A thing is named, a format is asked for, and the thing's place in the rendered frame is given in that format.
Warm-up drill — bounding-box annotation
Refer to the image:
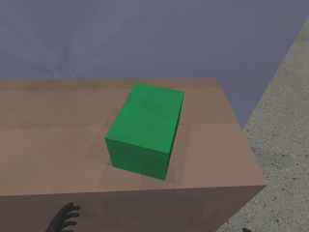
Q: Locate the carton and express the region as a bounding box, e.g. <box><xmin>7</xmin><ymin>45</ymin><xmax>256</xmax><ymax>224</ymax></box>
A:
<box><xmin>104</xmin><ymin>82</ymin><xmax>184</xmax><ymax>181</ymax></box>

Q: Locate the left robot hand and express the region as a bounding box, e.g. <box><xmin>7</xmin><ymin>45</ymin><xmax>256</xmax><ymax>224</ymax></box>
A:
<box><xmin>45</xmin><ymin>202</ymin><xmax>80</xmax><ymax>232</ymax></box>

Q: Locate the pedestal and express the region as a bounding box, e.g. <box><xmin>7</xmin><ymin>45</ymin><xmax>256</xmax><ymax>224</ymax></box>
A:
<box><xmin>0</xmin><ymin>77</ymin><xmax>267</xmax><ymax>232</ymax></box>

